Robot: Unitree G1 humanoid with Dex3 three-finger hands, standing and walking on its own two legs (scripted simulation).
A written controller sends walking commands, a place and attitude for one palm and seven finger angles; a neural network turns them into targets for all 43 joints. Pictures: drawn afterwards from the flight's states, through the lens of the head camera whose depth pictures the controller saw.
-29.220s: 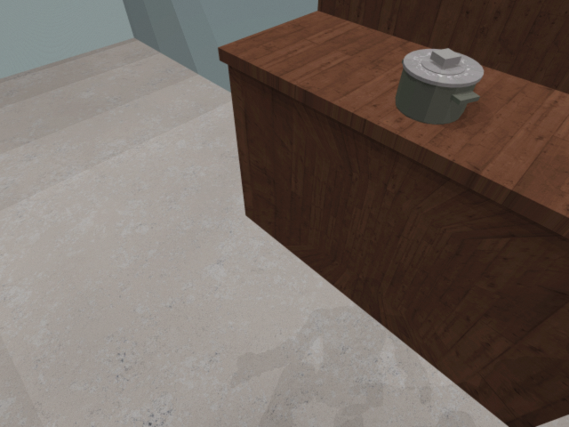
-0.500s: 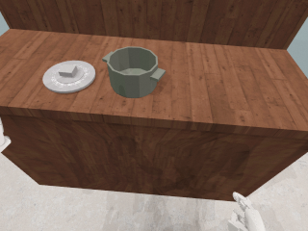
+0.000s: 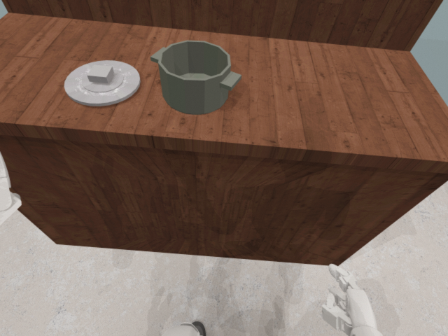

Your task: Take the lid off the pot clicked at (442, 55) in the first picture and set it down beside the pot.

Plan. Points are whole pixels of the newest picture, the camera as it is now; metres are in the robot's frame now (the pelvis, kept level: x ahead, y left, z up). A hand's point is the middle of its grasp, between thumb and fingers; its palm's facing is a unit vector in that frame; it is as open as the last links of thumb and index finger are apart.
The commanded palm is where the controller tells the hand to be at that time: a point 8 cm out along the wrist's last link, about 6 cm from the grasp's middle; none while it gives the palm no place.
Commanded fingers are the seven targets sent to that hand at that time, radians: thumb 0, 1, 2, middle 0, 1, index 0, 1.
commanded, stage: step back with the hand held close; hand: left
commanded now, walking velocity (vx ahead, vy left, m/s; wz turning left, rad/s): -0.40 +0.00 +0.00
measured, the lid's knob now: (100, 74) +0.64 +0.33 +0.07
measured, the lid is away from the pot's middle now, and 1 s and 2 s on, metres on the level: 0.22 0.22 0.22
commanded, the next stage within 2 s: stop stepping back and stand still in 0.38 s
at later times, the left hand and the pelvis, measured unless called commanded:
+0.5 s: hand out of the picture +0.11 +0.23 +0.24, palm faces +0.32 -0.82 -0.47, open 7.4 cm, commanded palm +0.04 +0.29 +0.26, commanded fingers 0.00 0.90 0.90 -0.20 -0.30 -0.20 -0.30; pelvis -0.10 +0.01 +0.01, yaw -1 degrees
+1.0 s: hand out of the picture +0.00 +0.28 +0.25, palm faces +0.42 -0.83 -0.38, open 7.4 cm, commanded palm -0.04 +0.33 +0.26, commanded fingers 0.00 0.90 0.90 -0.20 -0.30 -0.20 -0.30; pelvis -0.17 +0.05 +0.00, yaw -1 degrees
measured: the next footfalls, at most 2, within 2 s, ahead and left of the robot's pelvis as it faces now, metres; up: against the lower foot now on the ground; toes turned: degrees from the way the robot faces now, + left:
right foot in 0.52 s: -0.11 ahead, -0.14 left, +0.00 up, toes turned -1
left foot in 0.64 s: +0.01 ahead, +0.09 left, +0.00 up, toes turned -3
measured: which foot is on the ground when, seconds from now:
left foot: down 0.00-0.54, up 0.56-0.62, down 0.64-0.84, up 0.86-1.00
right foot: down 0.00-0.26, up 0.28-0.50, down 0.52-0.68, up 0.70-0.84, down 0.86-1.00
